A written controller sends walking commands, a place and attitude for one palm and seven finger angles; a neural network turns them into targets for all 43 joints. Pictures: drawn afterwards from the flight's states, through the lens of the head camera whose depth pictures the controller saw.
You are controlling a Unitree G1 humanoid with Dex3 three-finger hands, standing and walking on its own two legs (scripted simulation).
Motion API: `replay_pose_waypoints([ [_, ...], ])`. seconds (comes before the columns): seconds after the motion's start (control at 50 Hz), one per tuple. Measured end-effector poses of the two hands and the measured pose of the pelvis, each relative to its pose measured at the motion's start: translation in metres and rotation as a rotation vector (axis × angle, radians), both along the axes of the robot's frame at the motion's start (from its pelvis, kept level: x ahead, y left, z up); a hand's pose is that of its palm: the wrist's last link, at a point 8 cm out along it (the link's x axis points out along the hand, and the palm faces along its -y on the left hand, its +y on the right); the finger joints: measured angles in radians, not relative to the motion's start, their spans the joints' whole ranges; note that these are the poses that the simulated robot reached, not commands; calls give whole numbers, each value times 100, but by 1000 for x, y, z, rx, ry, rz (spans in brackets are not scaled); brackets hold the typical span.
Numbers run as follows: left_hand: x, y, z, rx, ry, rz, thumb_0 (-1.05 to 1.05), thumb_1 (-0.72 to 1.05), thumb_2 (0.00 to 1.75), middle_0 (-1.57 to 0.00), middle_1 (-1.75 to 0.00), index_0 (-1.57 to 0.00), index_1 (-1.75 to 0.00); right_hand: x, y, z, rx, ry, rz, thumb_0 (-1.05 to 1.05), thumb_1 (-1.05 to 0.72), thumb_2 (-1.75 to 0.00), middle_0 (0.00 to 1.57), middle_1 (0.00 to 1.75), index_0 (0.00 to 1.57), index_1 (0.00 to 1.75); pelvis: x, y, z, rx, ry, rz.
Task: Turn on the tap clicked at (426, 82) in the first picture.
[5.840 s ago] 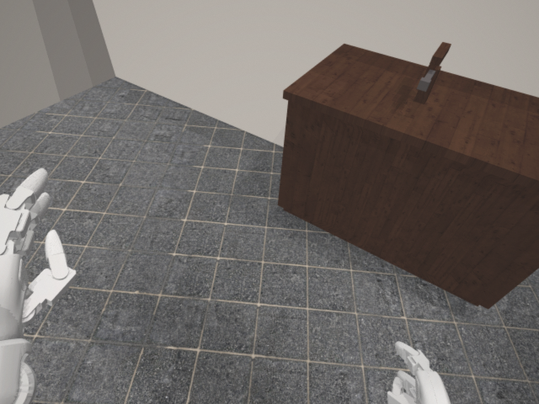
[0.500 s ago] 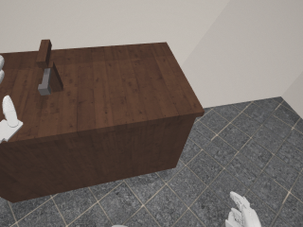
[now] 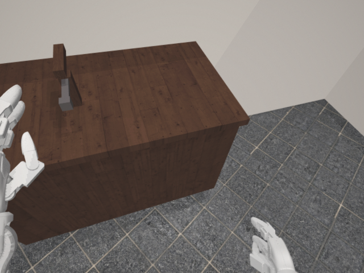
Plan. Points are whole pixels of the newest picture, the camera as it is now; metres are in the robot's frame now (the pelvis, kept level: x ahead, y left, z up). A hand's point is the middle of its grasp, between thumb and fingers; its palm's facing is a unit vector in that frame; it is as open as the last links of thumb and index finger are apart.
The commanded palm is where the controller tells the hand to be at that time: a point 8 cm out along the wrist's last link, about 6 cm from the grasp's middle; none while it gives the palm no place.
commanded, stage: come to a stop and stand still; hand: left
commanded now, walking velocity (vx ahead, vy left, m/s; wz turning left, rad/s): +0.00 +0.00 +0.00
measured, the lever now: (66, 103) +0.49 +0.37 +0.03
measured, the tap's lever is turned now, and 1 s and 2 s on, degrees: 0 0 0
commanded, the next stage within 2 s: look again from close up in 0.18 s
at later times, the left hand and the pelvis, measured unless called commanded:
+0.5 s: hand (49, 178) +0.22 +0.24 +0.15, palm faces +0.40 -0.83 -0.39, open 7.4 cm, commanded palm +0.15 +0.27 +0.17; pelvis +0.00 -0.01 +0.00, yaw +2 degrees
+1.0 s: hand (68, 151) +0.27 +0.24 +0.15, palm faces +0.44 -0.83 -0.34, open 7.4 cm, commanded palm +0.22 +0.26 +0.17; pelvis +0.07 -0.02 -0.02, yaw +3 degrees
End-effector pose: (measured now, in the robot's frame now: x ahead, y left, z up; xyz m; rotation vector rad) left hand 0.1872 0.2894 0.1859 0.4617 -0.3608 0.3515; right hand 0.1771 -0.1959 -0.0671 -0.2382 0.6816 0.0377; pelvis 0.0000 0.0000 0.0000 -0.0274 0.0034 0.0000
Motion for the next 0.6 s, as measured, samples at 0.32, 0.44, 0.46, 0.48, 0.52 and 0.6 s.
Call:
replay_pose_waypoints([
  [0.32, -29, 4, -17, -62, 68, 75, 2, 89, 90, -21, -30, -21, -30, 5, -23, 11, -79, -22, -11, 2, -90, -90, 20, 30, 20, 30, -5, -7, 0, -10, -16, 24],
  [0.44, -13, -6, -19, -71, 90, 64, 2, 89, 90, -21, -30, -21, -30, 5, -25, 10, -56, -26, -31, 2, -90, -90, 20, 30, 20, 30, -3, -11, 2, 19, -5, 37],
  [0.46, -11, -8, -19, -60, 102, 60, 2, 89, 90, -21, -30, -21, -30, 5, -25, 8, -47, -24, -32, 2, -90, -90, 20, 30, 20, 30, -2, -12, 2, 20, -1, 39],
  [0.48, -11, -10, -18, -48, 115, 55, 2, 89, 90, -21, -30, -21, -30, 6, -25, 7, -40, -21, -33, 2, -90, -90, 20, 30, 20, 30, -2, -13, 2, 18, 1, 39],
  [0.52, -11, -13, -16, -23, 136, 43, 2, 89, 90, -21, -30, -21, -30, 6, -26, 4, -30, -11, -33, 2, -90, -90, 20, 30, 20, 30, 1, -15, 2, 9, 7, 39],
  [0.6, -12, -16, -15, 0, 144, 33, 2, 89, 90, -22, -30, -21, -30, 9, -29, -2, -32, 18, -34, 2, -90, -90, 20, 30, 20, 30, 9, -19, 1, -2, 13, 36],
])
